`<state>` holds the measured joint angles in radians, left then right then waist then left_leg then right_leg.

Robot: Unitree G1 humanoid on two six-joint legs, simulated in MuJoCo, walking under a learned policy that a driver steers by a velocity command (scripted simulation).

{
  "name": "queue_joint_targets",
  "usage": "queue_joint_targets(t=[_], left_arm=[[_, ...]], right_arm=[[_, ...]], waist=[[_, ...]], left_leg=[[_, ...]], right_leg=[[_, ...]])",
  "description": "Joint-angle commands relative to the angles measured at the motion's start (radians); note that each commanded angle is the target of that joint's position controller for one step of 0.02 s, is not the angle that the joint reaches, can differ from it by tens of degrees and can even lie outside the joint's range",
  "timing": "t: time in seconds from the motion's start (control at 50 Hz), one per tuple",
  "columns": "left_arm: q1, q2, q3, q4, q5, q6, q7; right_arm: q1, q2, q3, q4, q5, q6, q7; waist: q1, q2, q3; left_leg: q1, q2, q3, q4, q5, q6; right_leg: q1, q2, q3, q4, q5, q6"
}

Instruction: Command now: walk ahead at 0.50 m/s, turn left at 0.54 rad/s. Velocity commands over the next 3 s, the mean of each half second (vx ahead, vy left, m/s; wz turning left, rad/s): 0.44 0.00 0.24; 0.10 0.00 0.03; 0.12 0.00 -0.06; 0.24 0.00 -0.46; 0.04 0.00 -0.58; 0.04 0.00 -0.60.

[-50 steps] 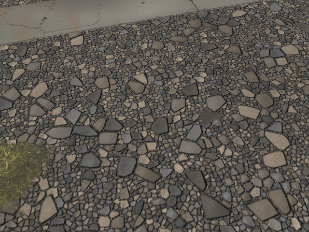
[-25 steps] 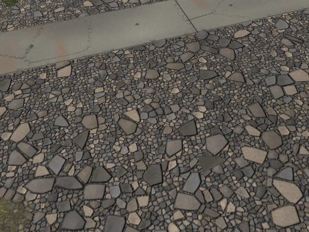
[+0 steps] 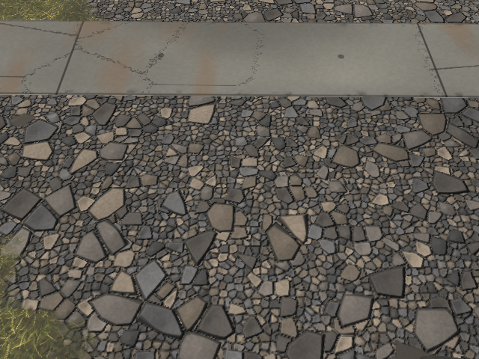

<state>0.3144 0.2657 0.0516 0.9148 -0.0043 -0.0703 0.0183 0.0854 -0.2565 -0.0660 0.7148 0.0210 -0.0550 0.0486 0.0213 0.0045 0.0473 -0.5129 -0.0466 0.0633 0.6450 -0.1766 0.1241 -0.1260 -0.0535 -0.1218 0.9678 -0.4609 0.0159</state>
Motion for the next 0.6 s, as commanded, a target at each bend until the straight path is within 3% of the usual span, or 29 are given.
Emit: queue_joint_targets(t=[0.02,0.04,0.06,0.08,0.12,0.16,0.26,0.32,0.36,0.4,0.42,0.44,0.46,0.48,0.5,0.52,0.54,0.56,0.6], left_arm=[[-0.113,0.139,0.016,-0.175,-0.046,-0.099,-0.03],[-0.112,0.124,0.013,-0.17,-0.035,-0.1,-0.024],[-0.108,0.133,0.022,-0.154,-0.01,-0.088,-0.015],[-0.082,0.132,0.027,-0.149,-0.002,-0.07,-0.016],[-0.055,0.103,0.025,-0.149,0.009,-0.044,-0.016],[-0.101,0.083,0.019,-0.171,0.016,-0.032,-0.01],[-0.266,0.054,0.005,-0.212,0.007,-0.038,-0.02],[-0.344,0.062,0.003,-0.238,-0.004,-0.045,-0.033],[-0.369,0.073,0.006,-0.254,0.007,-0.055,-0.045],[-0.324,0.091,0.014,-0.248,0.016,-0.066,-0.055],[-0.26,0.108,0.022,-0.229,0.021,-0.069,-0.055],[-0.157,0.131,0.033,-0.198,0.029,-0.074,-0.052],[-0.03,0.186,0.043,-0.178,0.045,-0.076,-0.046],[0.041,0.229,0.049,-0.164,0.054,-0.063,-0.042],[0.096,0.156,0.036,-0.143,0.019,-0.047,-0.047],[0.023,0.138,0.03,-0.16,0.005,-0.034,-0.047],[-0.072,0.108,0.017,-0.175,0.008,-0.023,-0.042],[-0.142,0.076,0.002,-0.181,0.013,-0.018,-0.04],[-0.213,0.068,-0.002,-0.174,0.03,-0.01,-0.042]], right_arm=[[0.307,-0.182,-0.058,-0.002,-0.014,-0.01,-0.021],[0.231,-0.142,-0.046,-0.01,-0.008,-0.016,-0.018],[0.163,-0.097,-0.032,-0.026,-0.008,-0.019,-0.019],[0.131,-0.083,-0.024,-0.04,-0.018,-0.02,-0.022],[0.137,-0.101,-0.026,-0.033,-0.016,-0.026,-0.026],[0.171,-0.132,-0.033,-0.015,-0.016,-0.033,-0.035],[0.237,-0.145,-0.031,0.017,-0.007,-0.027,-0.049],[0.284,-0.153,-0.031,0.044,-0.004,-0.025,-0.048],[0.297,-0.148,-0.028,0.06,-0.007,-0.015,-0.054],[0.291,-0.153,-0.029,0.067,-0.011,-0.004,-0.062],[0.267,-0.159,-0.03,0.063,-0.012,0.0,-0.065],[0.242,-0.152,-0.025,0.055,-0.011,0.002,-0.067],[0.24,-0.116,-0.01,0.032,-0.026,-0.001,-0.067],[0.424,-0.03,0.017,0.058,-0.028,-0.012,-0.06],[0.467,-0.091,0.009,0.093,-0.011,-0.014,-0.051],[0.372,-0.16,-0.01,0.076,0.008,-0.005,-0.052],[0.274,-0.155,-0.008,0.049,0.004,0.008,-0.059],[0.23,-0.141,-0.009,0.04,-0.009,0.025,-0.065],[0.264,-0.089,-0.004,0.048,-0.017,0.058,-0.076]], waist=[[-0.144,0.101,-0.292],[-0.082,-0.016,-0.19],[-0.047,-0.03,-0.149],[-0.017,-0.01,-0.122],[0.004,0.004,-0.105],[-0.004,0.015,-0.077],[-0.075,0.053,-0.048],[-0.111,0.069,-0.018],[-0.111,0.068,-0.006],[-0.081,0.093,-0.044],[-0.043,0.106,-0.082],[0.013,0.095,-0.143],[0.055,0.026,-0.277],[0.017,-0.229,-0.442],[0.047,-0.234,-0.552],[0.057,-0.143,-0.418],[0.035,-0.07,-0.302],[0.006,-0.036,-0.207],[-0.057,-0.098,-0.15]], left_leg=[[0.83,0.348,-0.699,-0.339,-0.006,0.27],[0.653,0.304,-0.554,-0.346,0.105,0.223],[0.528,0.266,-0.457,-0.359,0.197,0.191],[0.434,0.242,-0.409,-0.386,0.249,0.183],[0.34,0.226,-0.354,-0.424,0.341,0.188],[0.304,0.211,-0.291,-0.449,0.402,0.182],[0.323,0.153,-0.195,-0.448,0.308,0.103],[0.39,0.196,-0.236,-0.435,0.216,0.1],[0.471,0.217,-0.249,-0.36,0.351,0.084],[0.525,0.226,-0.262,-0.271,0.494,0.05],[0.53,0.21,-0.256,-0.204,0.605,0.029],[0.509,0.161,-0.228,-0.087,0.679,-0.003],[0.374,0.101,-0.195,0.13,0.479,-0.047],[0.04,-0.039,-0.151,0.533,-0.217,-0.13],[-0.049,-0.051,-0.255,0.661,-0.52,-0.144],[-0.106,0.0,-0.259,0.706,-0.471,-0.15],[-0.12,0.047,-0.205,0.658,-0.405,-0.158],[-0.094,0.084,-0.181,0.578,-0.363,-0.164],[0.081,0.114,-0.146,0.392,-0.304,-0.17]], right_leg=[[-0.71,0.025,0.233,0.475,-0.002,-0.044],[-0.665,-0.027,0.219,0.361,0.074,-0.047],[-0.595,-0.065,0.205,0.27,0.111,-0.039],[-0.529,-0.083,0.204,0.234,0.136,-0.031],[-0.478,-0.089,0.181,0.163,0.169,-0.003],[-0.503,-0.089,0.164,0.062,0.253,0.023],[-0.475,-0.042,0.135,-0.292,0.568,0.017],[-0.485,-0.02,0.136,-0.387,0.597,0.0],[-0.507,0.002,0.133,-0.445,0.548,-0.027],[-0.442,0.028,0.128,-0.482,0.499,-0.06],[-0.35,0.053,0.111,-0.503,0.501,-0.079],[-0.195,0.063,0.092,-0.549,0.622,-0.105],[0.076,-0.074,0.212,-0.475,0.987,-0.163],[0.462,-0.355,0.519,-0.42,1.295,-0.361],[0.511,-0.392,0.668,-0.466,1.162,-0.403],[0.389,-0.343,0.576,-0.508,0.985,-0.352],[0.243,-0.29,0.489,-0.546,0.873,-0.305],[0.085,-0.253,0.424,-0.59,0.819,-0.289],[-0.14,-0.178,0.324,-0.661,0.731,-0.252]])
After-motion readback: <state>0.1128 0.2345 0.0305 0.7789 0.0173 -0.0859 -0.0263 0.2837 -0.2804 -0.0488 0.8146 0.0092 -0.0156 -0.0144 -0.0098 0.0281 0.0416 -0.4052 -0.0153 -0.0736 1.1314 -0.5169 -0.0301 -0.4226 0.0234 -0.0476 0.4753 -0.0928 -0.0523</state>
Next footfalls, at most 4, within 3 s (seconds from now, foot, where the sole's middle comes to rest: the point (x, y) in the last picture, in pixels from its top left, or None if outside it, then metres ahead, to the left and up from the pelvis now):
0.44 right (298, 352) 0.46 -0.12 -0.75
0.80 left None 0.40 0.13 -0.75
1.96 left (244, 236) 0.80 0.03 -0.75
2.38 right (318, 285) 0.65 -0.18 -0.75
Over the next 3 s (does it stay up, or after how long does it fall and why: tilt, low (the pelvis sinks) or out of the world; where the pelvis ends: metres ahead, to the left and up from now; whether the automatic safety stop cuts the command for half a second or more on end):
stays up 0.70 -0.08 0.03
